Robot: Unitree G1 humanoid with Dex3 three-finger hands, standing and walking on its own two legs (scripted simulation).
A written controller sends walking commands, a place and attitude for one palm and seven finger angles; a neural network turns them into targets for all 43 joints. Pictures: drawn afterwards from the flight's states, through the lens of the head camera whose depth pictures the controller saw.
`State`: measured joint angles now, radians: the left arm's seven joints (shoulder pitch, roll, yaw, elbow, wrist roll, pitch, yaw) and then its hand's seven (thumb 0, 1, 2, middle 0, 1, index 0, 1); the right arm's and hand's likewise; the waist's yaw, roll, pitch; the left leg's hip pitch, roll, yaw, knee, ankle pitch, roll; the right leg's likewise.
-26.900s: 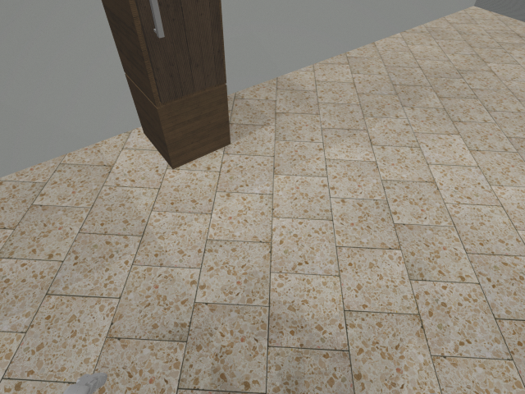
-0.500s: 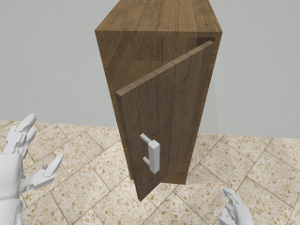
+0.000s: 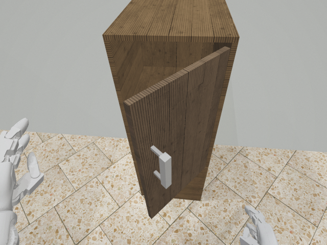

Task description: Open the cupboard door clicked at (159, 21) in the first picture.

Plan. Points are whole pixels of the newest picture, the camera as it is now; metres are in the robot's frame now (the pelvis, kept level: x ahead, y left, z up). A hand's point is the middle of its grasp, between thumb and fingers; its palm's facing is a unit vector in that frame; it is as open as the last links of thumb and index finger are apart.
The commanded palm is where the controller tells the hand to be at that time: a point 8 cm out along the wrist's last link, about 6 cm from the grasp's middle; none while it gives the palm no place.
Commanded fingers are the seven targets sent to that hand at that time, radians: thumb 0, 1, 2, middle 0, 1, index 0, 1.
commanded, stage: step back with the hand held close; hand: left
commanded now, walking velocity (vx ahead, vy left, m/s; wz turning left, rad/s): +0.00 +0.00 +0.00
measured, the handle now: (160, 167) +0.31 +0.06 +0.01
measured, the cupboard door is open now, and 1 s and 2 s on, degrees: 50 50 50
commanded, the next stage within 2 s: stop stepping back and stand still in 1.28 s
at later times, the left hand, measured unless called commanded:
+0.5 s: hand (29, 189) +0.16 +0.27 +0.15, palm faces +0.33 -0.78 -0.54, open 7.5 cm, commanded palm +0.10 +0.31 +0.17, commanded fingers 0.00 0.90 0.90 -0.20 -0.30 -0.20 -0.30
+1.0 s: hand out of the picture +0.04 +0.30 +0.15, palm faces +0.51 -0.72 -0.46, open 7.5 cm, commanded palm -0.02 +0.34 +0.17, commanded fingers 0.00 0.90 0.90 -0.20 -0.30 -0.20 -0.30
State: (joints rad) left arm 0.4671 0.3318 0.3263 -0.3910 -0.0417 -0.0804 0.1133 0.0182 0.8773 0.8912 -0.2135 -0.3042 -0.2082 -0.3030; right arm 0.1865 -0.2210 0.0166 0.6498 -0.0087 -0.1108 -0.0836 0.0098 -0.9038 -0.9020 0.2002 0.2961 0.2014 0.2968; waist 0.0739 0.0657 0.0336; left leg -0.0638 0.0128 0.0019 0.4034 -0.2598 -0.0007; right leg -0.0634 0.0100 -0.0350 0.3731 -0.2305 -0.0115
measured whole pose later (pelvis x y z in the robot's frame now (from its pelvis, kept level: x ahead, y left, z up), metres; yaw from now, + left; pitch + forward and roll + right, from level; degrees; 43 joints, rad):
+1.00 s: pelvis -0.13 +0.03 -0.03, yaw +4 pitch -2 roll -2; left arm 0.53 0.39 0.45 -0.56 0.00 -0.25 0.16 0.02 0.88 0.89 -0.21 -0.30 -0.21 -0.30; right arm 0.20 -0.22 -0.01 0.60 -0.01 -0.08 -0.07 0.01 -0.90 -0.90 0.20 0.30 0.20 0.30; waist 0.02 -0.01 0.08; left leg -0.49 -0.02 0.01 0.72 -0.37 0.02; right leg -0.42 0.00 0.02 0.59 -0.14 0.03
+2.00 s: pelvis -0.33 +0.00 +0.00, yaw -3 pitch +0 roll +3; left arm 0.50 0.37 0.41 -0.32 -0.01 -0.21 0.15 0.01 0.88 0.89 -0.21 -0.30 -0.21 -0.30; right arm 0.31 -0.23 -0.01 0.71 -0.01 -0.11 -0.08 0.01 -0.90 -0.90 0.20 0.30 0.20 0.30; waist 0.01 -0.02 -0.09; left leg -0.48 0.03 0.03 0.92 -0.25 -0.01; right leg -0.23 0.00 -0.10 0.44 -0.22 -0.09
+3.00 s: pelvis -0.36 +0.06 +0.00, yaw -3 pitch -1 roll +0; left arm 0.54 0.37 0.38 -0.42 -0.02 -0.19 0.15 0.02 0.88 0.89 -0.21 -0.30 -0.21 -0.30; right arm 0.22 -0.21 0.00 0.62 -0.01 -0.12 -0.07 0.01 -0.90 -0.90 0.20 0.30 0.20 0.30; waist 0.01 0.01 0.03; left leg -0.21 0.01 0.08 0.44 -0.23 0.03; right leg -0.26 -0.02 -0.09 0.41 -0.14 -0.01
